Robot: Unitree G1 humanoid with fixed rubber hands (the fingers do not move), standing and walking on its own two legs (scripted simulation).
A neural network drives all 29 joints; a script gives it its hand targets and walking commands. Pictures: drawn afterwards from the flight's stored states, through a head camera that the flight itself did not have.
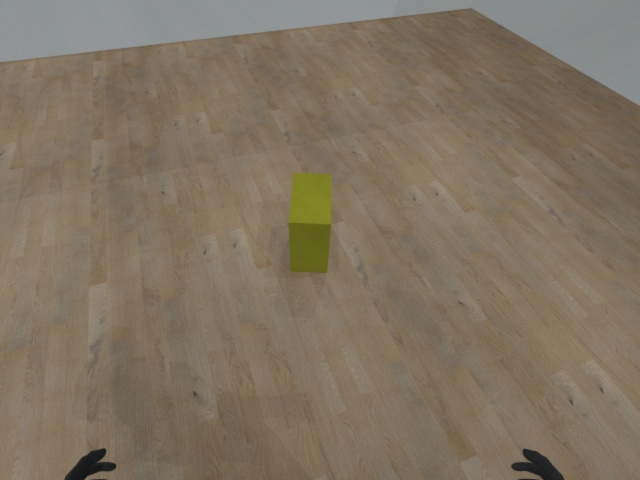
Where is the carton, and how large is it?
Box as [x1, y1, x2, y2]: [289, 173, 330, 272]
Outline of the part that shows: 294,173 289,215 291,271 326,272 330,230 330,174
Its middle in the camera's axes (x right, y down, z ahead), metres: -0.03 -0.05 +1.52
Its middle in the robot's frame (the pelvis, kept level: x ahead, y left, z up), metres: +1.10 +0.01 -0.64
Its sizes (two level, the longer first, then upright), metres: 0.269 0.147 0.287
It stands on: the floor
